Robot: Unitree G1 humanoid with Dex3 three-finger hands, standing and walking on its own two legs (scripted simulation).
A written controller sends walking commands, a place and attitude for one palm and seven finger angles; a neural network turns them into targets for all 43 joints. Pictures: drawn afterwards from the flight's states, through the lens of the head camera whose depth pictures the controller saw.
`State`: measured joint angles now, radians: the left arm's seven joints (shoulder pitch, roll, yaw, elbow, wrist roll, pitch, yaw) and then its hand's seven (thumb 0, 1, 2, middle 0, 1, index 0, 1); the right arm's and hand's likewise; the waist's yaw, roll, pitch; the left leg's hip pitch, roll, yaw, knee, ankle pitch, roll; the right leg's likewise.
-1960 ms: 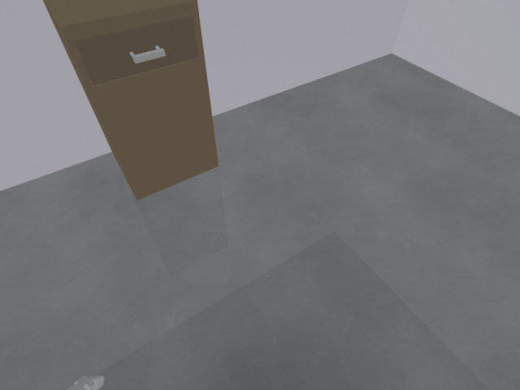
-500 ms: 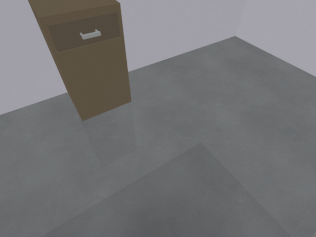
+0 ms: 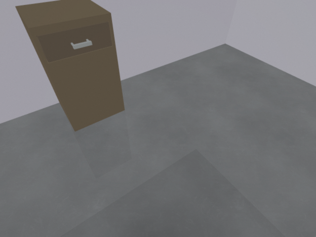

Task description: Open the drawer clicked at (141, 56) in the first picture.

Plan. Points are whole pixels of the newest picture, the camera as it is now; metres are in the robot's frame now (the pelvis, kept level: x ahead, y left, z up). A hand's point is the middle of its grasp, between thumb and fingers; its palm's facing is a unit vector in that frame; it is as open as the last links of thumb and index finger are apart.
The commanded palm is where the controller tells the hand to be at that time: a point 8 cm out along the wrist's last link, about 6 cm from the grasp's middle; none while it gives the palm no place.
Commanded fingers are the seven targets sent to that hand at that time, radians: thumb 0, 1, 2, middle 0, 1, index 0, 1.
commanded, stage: walk to a spot facing it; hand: left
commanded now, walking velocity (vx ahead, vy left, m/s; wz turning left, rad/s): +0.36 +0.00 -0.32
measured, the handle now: (81, 43) +1.16 +0.56 -0.05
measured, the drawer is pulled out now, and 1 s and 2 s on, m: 0.00 0.00 0.00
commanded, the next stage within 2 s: turn to face it in 1.46 s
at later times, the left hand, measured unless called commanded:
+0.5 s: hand (88, 224) +0.20 +0.23 -0.18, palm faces -0.10 -0.99 -0.14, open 7.4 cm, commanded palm none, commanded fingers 0.00 0.90 0.90 -0.20 -0.30 -0.20 -0.30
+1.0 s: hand (125, 148) +0.48 +0.17 -0.17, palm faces -0.27 -0.94 -0.22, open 7.2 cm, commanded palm none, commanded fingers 0.00 0.90 0.90 -0.20 -0.30 -0.20 -0.30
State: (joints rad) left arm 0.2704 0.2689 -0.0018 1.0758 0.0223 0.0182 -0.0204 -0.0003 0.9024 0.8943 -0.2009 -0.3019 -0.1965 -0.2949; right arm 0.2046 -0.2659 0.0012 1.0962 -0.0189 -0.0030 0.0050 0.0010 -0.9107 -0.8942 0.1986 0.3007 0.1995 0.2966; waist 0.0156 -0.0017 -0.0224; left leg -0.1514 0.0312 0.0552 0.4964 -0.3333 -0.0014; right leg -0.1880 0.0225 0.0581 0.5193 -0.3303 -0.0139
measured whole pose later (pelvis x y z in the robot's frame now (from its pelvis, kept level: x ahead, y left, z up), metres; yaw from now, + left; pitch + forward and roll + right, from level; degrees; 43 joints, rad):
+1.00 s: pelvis +0.39 +0.00 +0.00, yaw -17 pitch +0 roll -1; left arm 0.26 0.19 0.06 1.05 0.02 -0.06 0.01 -0.02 0.94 0.89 -0.20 -0.30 -0.20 -0.30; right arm 0.24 -0.16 -0.06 1.02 -0.03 -0.03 -0.01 0.01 -0.94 -0.89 0.20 0.30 0.20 0.30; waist -0.03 0.02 0.04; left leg -0.55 0.19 0.06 0.98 -0.28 -0.03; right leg -0.22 0.07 -0.11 0.47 -0.27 -0.09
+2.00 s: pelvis +0.74 -0.10 -0.02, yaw -25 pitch +0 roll -2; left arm 0.12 0.15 0.05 0.94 0.01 0.03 0.02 -0.01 0.91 0.89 -0.21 -0.30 -0.20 -0.30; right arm 0.28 -0.14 -0.04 1.00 -0.02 0.01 0.01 0.01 -0.93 -0.89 0.20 0.30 0.20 0.30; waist -0.04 -0.04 0.05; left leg -0.38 0.06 0.14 0.73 -0.33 0.05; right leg -0.35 -0.10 -0.20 0.84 -0.50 0.04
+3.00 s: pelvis +0.69 -0.12 +0.00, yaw +12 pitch +0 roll -1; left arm 0.22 0.29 0.08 0.94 0.02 0.07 0.00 0.00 0.90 0.89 -0.20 -0.30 -0.20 -0.29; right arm 0.14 -0.21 -0.04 0.91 -0.01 0.02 0.01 0.00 -0.91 -0.89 0.20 0.30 0.20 0.30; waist 0.02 -0.04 0.09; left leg -0.26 -0.01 0.02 0.53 -0.28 0.04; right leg -0.49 -0.12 -0.05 1.11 -0.42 0.10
